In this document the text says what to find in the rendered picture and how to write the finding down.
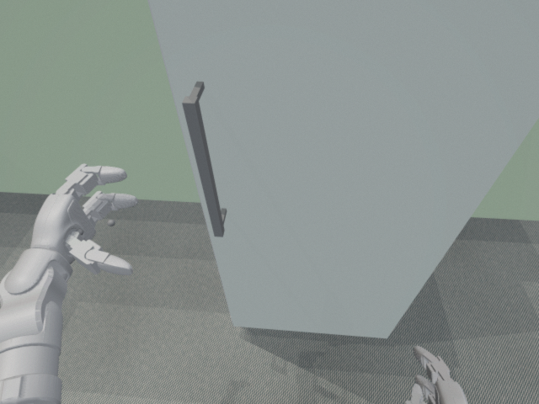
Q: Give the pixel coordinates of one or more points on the left robot forearm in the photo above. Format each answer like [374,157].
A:
[31,321]

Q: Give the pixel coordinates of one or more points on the fridge door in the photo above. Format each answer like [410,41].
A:
[350,142]

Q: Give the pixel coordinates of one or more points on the handle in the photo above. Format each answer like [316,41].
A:
[197,135]

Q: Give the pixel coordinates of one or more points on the robot left hand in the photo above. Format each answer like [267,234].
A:
[61,215]

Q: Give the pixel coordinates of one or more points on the robot right hand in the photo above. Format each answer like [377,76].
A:
[445,390]

